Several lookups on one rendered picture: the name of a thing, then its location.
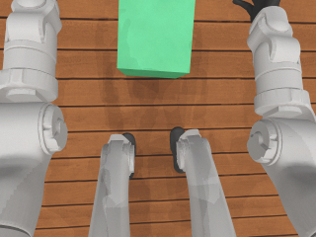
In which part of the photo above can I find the robot right forearm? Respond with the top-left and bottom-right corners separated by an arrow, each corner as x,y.
247,6 -> 316,123

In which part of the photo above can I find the robot right foot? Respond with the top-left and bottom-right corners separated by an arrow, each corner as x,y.
170,126 -> 185,174

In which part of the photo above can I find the robot left forearm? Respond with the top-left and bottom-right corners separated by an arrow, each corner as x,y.
0,0 -> 62,104

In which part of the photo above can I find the left robot upper arm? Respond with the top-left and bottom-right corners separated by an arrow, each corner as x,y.
0,102 -> 68,237

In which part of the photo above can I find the right robot upper arm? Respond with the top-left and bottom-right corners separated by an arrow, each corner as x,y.
247,117 -> 316,237

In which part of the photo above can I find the robot right hand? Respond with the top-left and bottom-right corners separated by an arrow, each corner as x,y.
232,0 -> 280,24

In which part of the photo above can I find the robot left foot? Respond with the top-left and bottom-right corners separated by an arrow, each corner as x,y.
122,132 -> 136,180

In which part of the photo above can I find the robot foot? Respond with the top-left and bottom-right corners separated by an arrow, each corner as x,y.
170,126 -> 185,174
122,132 -> 136,180

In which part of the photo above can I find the carton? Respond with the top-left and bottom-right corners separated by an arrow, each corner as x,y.
117,0 -> 196,79

